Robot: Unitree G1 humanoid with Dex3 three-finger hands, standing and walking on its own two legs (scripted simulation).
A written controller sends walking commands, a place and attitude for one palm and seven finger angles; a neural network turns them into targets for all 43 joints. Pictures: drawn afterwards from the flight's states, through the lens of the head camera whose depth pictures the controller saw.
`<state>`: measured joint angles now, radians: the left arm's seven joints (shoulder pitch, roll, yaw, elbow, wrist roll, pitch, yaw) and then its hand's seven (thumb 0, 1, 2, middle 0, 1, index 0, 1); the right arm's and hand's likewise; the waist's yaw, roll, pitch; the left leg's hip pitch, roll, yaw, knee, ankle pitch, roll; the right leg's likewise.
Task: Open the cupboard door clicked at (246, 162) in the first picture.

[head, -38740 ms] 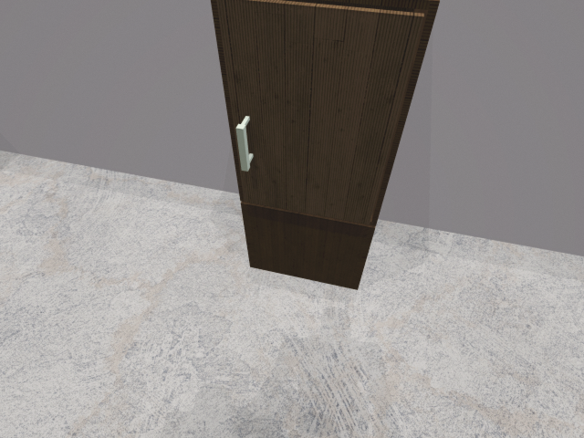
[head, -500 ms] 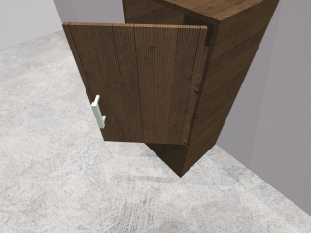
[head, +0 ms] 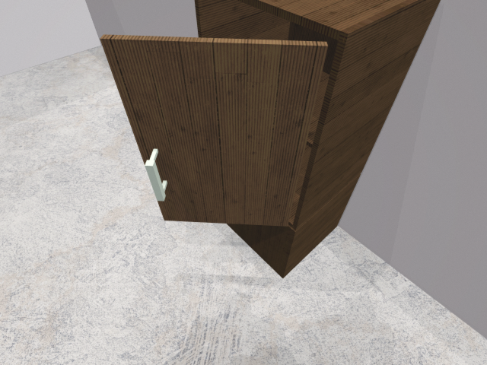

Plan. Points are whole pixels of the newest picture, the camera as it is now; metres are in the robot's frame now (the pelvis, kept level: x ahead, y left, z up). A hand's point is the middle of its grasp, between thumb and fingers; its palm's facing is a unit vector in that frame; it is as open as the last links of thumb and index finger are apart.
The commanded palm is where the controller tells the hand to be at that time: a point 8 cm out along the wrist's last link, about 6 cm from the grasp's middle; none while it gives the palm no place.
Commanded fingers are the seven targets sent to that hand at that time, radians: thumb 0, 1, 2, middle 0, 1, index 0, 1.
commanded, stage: raise the hand with hooked fingers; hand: left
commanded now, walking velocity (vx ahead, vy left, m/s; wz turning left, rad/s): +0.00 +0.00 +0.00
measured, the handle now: (158, 175) +0.56 +0.26 -0.09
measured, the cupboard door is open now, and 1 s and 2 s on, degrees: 45 45 45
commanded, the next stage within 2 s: none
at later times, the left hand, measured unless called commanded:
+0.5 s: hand (132, 360) +0.15 +0.20 -0.08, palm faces -0.03 -1.00 +0.01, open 8.4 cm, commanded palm +0.12 +0.26 -0.08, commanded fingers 0.00 0.41 0.69 -0.23 -0.62 -0.23 -0.62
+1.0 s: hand (100, 340) +0.17 +0.26 -0.08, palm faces +0.01 -1.00 -0.06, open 11.5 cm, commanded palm +0.15 +0.31 -0.07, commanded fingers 0.00 -0.17 0.44 -0.28 -0.99 -0.28 -0.99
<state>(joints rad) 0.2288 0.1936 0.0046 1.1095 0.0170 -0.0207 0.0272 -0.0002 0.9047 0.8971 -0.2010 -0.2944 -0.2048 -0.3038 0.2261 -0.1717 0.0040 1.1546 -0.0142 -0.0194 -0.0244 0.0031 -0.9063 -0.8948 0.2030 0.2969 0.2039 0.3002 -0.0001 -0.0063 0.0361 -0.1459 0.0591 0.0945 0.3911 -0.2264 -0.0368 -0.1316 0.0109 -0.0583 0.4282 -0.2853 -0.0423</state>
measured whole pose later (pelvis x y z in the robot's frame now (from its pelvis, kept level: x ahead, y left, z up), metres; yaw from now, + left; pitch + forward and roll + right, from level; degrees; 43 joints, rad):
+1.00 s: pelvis -0.07 +0.04 -0.11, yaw +1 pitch +17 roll -3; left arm 0.25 0.28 0.26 0.14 -0.30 -0.41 -0.35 0.00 0.05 0.53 -0.26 -0.84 -0.27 -0.85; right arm 0.26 -0.23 0.00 0.60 0.02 -0.22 -0.06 0.01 -0.90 -0.89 0.21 0.30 0.21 0.30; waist -0.02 0.03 -0.14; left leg -1.06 0.05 0.00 1.25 -0.49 0.02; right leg -0.98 -0.03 -0.10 1.21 -0.53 -0.01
